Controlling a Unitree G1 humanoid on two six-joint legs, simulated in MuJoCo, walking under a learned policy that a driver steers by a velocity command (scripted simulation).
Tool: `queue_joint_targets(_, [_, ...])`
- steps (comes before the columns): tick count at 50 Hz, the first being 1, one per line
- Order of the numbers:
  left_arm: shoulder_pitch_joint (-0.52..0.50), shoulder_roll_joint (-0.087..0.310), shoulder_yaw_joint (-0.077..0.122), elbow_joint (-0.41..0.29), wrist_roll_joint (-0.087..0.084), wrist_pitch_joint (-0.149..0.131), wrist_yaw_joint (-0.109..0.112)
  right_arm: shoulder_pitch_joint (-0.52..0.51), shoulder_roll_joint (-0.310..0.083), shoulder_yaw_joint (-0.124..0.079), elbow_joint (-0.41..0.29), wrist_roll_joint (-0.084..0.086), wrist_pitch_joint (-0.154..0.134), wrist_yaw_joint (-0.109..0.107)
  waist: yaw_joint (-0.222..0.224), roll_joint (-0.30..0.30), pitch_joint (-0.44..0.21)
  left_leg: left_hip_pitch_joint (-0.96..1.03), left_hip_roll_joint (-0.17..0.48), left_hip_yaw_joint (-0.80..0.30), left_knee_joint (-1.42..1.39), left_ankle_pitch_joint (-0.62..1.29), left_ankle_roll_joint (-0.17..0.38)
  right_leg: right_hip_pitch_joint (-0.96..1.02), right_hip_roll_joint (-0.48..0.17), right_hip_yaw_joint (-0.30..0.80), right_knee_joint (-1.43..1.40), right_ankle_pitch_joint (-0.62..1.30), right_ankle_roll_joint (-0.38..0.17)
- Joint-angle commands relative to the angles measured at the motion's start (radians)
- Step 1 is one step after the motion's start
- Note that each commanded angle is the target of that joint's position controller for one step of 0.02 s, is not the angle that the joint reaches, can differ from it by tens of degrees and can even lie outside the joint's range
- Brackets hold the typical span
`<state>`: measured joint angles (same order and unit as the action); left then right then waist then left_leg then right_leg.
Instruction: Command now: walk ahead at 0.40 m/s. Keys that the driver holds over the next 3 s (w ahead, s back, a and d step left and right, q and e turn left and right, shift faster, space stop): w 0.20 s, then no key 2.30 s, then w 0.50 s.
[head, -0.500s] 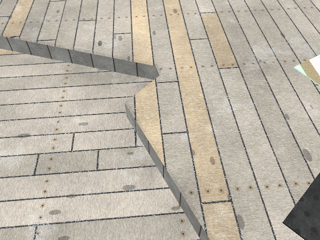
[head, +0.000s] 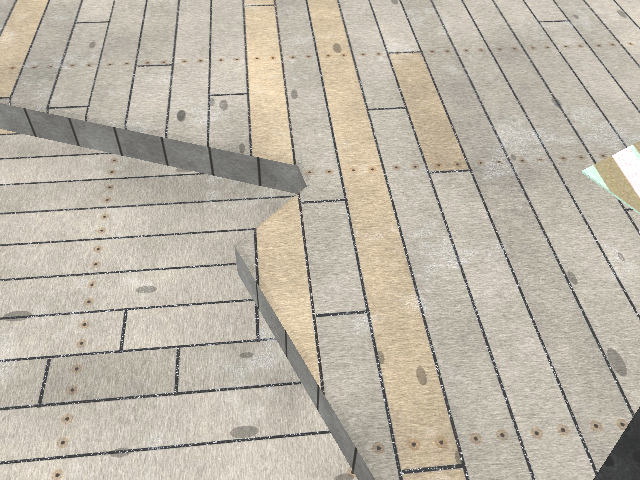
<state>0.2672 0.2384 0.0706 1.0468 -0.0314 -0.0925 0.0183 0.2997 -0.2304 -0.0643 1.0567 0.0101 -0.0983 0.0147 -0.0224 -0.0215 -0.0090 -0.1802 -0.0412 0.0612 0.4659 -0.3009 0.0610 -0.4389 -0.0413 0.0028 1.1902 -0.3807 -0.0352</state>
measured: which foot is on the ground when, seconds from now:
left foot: down 0.00-0.30, up 0.32-0.66, down 0.68-1.00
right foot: up 0.00-0.30, down 0.32-1.00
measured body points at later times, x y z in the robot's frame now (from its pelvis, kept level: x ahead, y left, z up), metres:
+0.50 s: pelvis +0.19 -0.04 +0.00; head +0.21 -0.06 +0.45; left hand +0.24 +0.21 -0.13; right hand +0.24 -0.30 -0.15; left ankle +0.15 +0.11 -0.64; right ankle +0.22 -0.13 -0.74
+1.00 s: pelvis +0.26 +0.00 +0.00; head +0.27 +0.01 +0.45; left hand +0.27 +0.25 -0.16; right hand +0.28 -0.24 -0.15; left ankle +0.26 +0.12 -0.74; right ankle +0.22 -0.13 -0.74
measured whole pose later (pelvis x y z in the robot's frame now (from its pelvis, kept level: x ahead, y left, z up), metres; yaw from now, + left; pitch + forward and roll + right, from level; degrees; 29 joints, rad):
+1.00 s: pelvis +0.26 +0.00 +0.00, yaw +0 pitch -1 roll -1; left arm 0.25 0.20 0.04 1.08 0.01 0.01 0.03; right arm 0.25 -0.16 -0.07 1.08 0.00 0.01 -0.03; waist 0.00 0.00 0.04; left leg -0.22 0.02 0.01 0.49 -0.26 0.00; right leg -0.14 -0.02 -0.03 0.44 -0.29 0.02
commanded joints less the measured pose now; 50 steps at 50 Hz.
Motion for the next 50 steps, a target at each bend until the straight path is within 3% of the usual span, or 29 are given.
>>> queue_joint_targets(1, [-0.078, 0.072, 0.022, -0.077, 0.003, -0.015, -0.01, 0.061, -0.067, 0.008, -0.018, -0.011, -0.003, -0.001, -0.004, 0.092, 0.047, 0.224, 0.277, -0.305, -0.256, 0.354, 0.151, -0.334, -0.086, 0.03, -0.015, 0.105, -0.023])
queue_joint_targets(6, [-0.204, 0.012, -0.001, -0.124, 0.015, 0.009, -0.02, 0.082, -0.123, 0.005, -0.025, -0.016, 0.019, -0.032, -0.009, 0.078, 0.082, 0.103, 0.236, -0.171, -0.316, 0.394, 0.15, -0.239, -0.056, -0.032, -0.332, 0.244, 0.036])
queue_joint_targets(8, [-0.231, 0.004, -0.013, -0.127, 0.01, 0.015, -0.027, 0.115, -0.122, 0.006, -0.019, -0.019, 0.031, -0.032, -0.016, 0.108, 0.085, 0.102, 0.253, -0.159, -0.309, 0.401, 0.153, -0.215, -0.04, -0.056, -0.355, 0.256, 0.033])
queue_joint_targets(9, [-0.285, -0.001, -0.022, -0.157, 0.013, 0.017, -0.028, 0.145, -0.128, 0.002, -0.005, -0.009, 0.04, -0.031, -0.026, 0.124, 0.114, 0.132, 0.293, -0.184, -0.314, 0.41, 0.158, -0.267, -0.049, -0.047, -0.357, 0.191, 0.02])
queue_joint_targets(10, [-0.313, 0.018, -0.02, -0.171, 0.011, 0.012, -0.031, 0.167, -0.097, 0.009, 0.003, 0.0, 0.049, -0.032, -0.021, 0.08, 0.133, 0.217, 0.298, -0.179, -0.298, 0.429, 0.151, -0.333, -0.052, -0.035, -0.373, 0.162, 0.007])
queue_joint_targets(11, [-0.324, 0.003, -0.026, -0.18, 0.015, 0.007, -0.035, 0.16, -0.084, 0.014, 0.001, -0.002, 0.059, -0.035, -0.01, 0.092, 0.14, 0.265, 0.279, -0.148, -0.234, 0.627, 0.127, -0.303, -0.018, -0.06, -0.453, 0.098, -0.003])
queue_joint_targets(12, [-0.304, 0.008, -0.023, -0.183, 0.02, 0.002, -0.037, 0.159, -0.104, 0.012, -0.001, -0.008, 0.066, -0.039, 0.011, 0.124, 0.099, 0.288, 0.274, -0.139, -0.153, 0.872, 0.111, -0.203, 0.014, -0.069, -0.538, 0.078, -0.012])
queue_joint_targets(13, [-0.223, 0.048, -0.007, -0.164, 0.021, -0.001, -0.037, 0.153, -0.134, 0.003, -0.005, -0.008, 0.074, -0.045, 0.049, 0.163, 0.022, 0.325, 0.276, -0.142, -0.06, 1.094, 0.1, -0.082, 0.042, -0.069, -0.608, 0.122, -0.027])
queue_joint_targets(14, [-0.096, 0.089, 0.012, -0.126, 0.023, -0.005, -0.039, 0.11, -0.155, -0.002, -0.017, 0.002, 0.079, -0.048, 0.117, 0.164, -0.057, 0.318, 0.24, -0.112, 0.065, 1.164, 0.073, 0.101, 0.059, -0.071, -0.773, 0.302, -0.054])
queue_joint_targets(15, [0.033, 0.153, 0.033, -0.082, 0.031, 0.003, -0.034, 0.082, -0.157, -0.003, -0.037, 0.002, 0.069, -0.042, 0.157, 0.137, -0.157, 0.174, 0.195, -0.096, 0.201, 1.014, 0.037, 0.383, 0.017, -0.027, -0.788, 0.498, -0.076])
queue_joint_targets(16, [0.18, 0.237, 0.05, -0.037, 0.046, 0.014, -0.022, 0.031, -0.1, 0.012, -0.079, -0.028, 0.047, -0.034, 0.186, -0.06, -0.234, -0.118, 0.08, -0.044, 0.531, 0.397, -0.018, 0.67, -0.191, 0.186, -0.707, 0.971, -0.135])
queue_joint_targets(17, [0.168, 0.224, 0.027, -0.044, 0.077, 0.022, -0.022, 0.178, 0.038, 0.033, -0.04, -0.037, 0.027, -0.026, 0.087, -0.226, -0.313, -0.264, -0.056, -0.189, 0.787, -0.32, -0.056, 0.754, -0.396, 0.448, -0.694, 1.509, -0.259])
queue_joint_targets(18, [0.13, 0.188, 0.028, -0.047, 0.054, 0.024, -0.027, 0.267, -0.007, 0.016, 0.013, -0.003, 0.024, -0.025, 0.081, -0.149, -0.306, -0.274, -0.036, -0.261, 0.883, -0.316, -0.084, 0.644, -0.416, 0.421, -0.736, 1.292, -0.347])
queue_joint_targets(19, [0.016, 0.141, 0.02, -0.066, 0.032, 0.024, -0.028, 0.187, -0.046, 0.003, -0.013, 0.014, 0.034, -0.029, 0.059, -0.122, -0.142, -0.362, 0.017, -0.183, 0.924, -0.292, -0.097, 0.508, -0.363, 0.333, -0.79, 0.987, -0.319])
queue_joint_targets(20, [-0.065, 0.081, 0.003, -0.078, 0.033, 0.026, -0.033, 0.101, -0.068, -0.009, -0.033, 0.014, 0.05, -0.038, 0.043, -0.046, -0.047, -0.379, 0.061, -0.149, 0.899, -0.238, -0.098, 0.367, -0.297, 0.267, -0.846, 0.767, -0.26])
queue_joint_targets(22, [-0.13, 0.029, -0.018, -0.083, 0.045, 0.026, -0.036, 0.084, -0.067, -0.026, -0.041, 0.006, 0.088, -0.058, -0.006, -0.037, 0.032, -0.277, 0.099, -0.122, 0.805, -0.142, -0.106, 0.159, -0.222, 0.16, -0.911, 0.629, -0.193])
queue_joint_targets(23, [-0.117, 0.009, -0.027, -0.068, 0.057, 0.023, -0.033, 0.104, -0.036, -0.025, -0.035, -0.001, 0.098, -0.061, -0.022, -0.049, 0.03, -0.22, 0.105, -0.12, 0.749, -0.101, -0.107, 0.116, -0.198, 0.12, -0.915, 0.652, -0.182])
queue_joint_targets(25, [-0.091, 0.022, -0.031, -0.042, 0.072, 0.018, -0.022, 0.098, 0.008, -0.021, -0.043, -0.008, 0.103, -0.066, -0.041, -0.082, 0.015, -0.166, 0.116, -0.106, 0.564, -0.057, -0.117, 0.107, -0.161, 0.056, -0.897, 0.785, -0.173])
queue_joint_targets(27, [-0.09, 0.057, -0.028, -0.038, 0.076, 0.02, -0.008, 0.028, 0.013, -0.016, -0.063, -0.011, 0.107, -0.071, -0.033, -0.098, -0.019, -0.116, 0.115, -0.089, 0.349, -0.015, -0.125, 0.142, -0.139, 0.029, -0.861, 0.869, -0.155])
queue_joint_targets(29, [-0.055, 0.095, -0.021, -0.028, 0.066, 0.029, -0.003, -0.007, -0.009, -0.018, -0.069, -0.003, 0.126, -0.072, -0.012, -0.102, -0.065, -0.062, 0.094, -0.061, 0.254, 0.022, -0.128, 0.179, -0.155, 0.051, -0.852, 0.853, -0.153])
queue_joint_targets(31, [-0.061, 0.089, -0.023, -0.026, 0.052, 0.04, -0.005, 0.012, -0.022, -0.023, -0.057, -0.001, 0.148, -0.071, -0.018, -0.093, -0.059, -0.004, 0.102, -0.06, 0.168, 0.076, -0.114, 0.162, -0.172, 0.092, -0.857, 0.643, -0.151])
queue_joint_targets(33, [-0.04, 0.059, -0.032, -0.014, 0.033, 0.048, -0.013, -0.014, -0.028, -0.02, -0.062, -0.022, 0.154, -0.068, -0.024, -0.063, 0.001, 0.058, 0.11, -0.067, -0.009, 0.202, -0.089, 0.116, -0.128, 0.1, -0.88, 0.302, -0.094])
queue_joint_targets(34, [0.001, 0.042, -0.034, 0.0, 0.04, 0.049, -0.018, -0.015, -0.051, -0.021, -0.065, -0.032, 0.153, -0.068, -0.01, -0.026, 0.019, 0.092, 0.146, -0.103, -0.042, 0.298, -0.082, 0.099, -0.091, 0.096, -0.881, 0.119, -0.053])
queue_joint_targets(35, [0.038, 0.033, -0.032, 0.004, 0.054, 0.048, -0.021, -0.027, -0.093, -0.024, -0.074, -0.03, 0.149, -0.068, 0.032, 0.049, 0.043, 0.111, 0.177, -0.129, -0.031, 0.39, -0.07, 0.065, -0.026, 0.06, -0.85, 0.007, -0.023])
queue_joint_targets(36, [0.093, 0.025, -0.028, 0.007, 0.044, 0.055, -0.014, -0.048, -0.112, -0.032, -0.055, -0.013, 0.141, -0.058, 0.072, 0.15, 0.06, 0.022, 0.15, -0.105, -0.024, 0.235, -0.045, 0.124, 0.011, 0.02, -0.888, 0.046, -0.005])
queue_joint_targets(37, [0.046, 0.054, -0.023, 0.004, 0.039, 0.064, -0.003, -0.045, -0.072, -0.028, -0.052, -0.004, 0.131, -0.051, 0.032, 0.108, 0.098, -0.052, 0.127, -0.106, -0.056, 0.186, -0.045, 0.175, 0.016, 0.009, -0.862, 0.084, 0.012])
queue_joint_targets(38, [0.032, 0.054, -0.021, 0.001, 0.034, 0.071, 0.005, -0.035, -0.046, -0.021, -0.039, -0.012, 0.122, -0.049, 0.031, 0.09, 0.094, -0.055, 0.129, -0.106, -0.067, 0.217, -0.054, 0.19, 0.014, 0.0, -0.841, 0.116, 0.015])
queue_joint_targets(41, [0.062, 0.035, -0.021, 0.014, 0.046, 0.085, 0.017, -0.028, -0.042, -0.021, -0.022, -0.012, 0.1, -0.047, 0.039, 0.096, 0.041, -0.018, 0.121, -0.097, -0.044, 0.336, -0.056, 0.243, 0.011, -0.012, -0.815, 0.213, 0.02])
queue_joint_targets(50, [0.054, 0.034, -0.017, 0.028, 0.036, 0.096, 0.019, -0.009, -0.034, -0.017, 0.0, -0.007, 0.102, -0.052, 0.028, 0.048, 0.011, 0.018, 0.112, -0.094, -0.031, 0.428, -0.034, 0.278, -0.001, -0.021, -0.799, 0.294, 0.04])
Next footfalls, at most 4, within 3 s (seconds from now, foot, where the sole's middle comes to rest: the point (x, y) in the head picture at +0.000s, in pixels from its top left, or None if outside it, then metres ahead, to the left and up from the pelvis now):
0.32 right None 0.26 -0.13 -0.77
0.68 left None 0.30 0.12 -0.77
2.84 left None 0.37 0.18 -0.77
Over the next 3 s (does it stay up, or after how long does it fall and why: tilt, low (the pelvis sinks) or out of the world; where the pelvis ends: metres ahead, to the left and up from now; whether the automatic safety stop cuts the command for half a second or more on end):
stays up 0.38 0.08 0.00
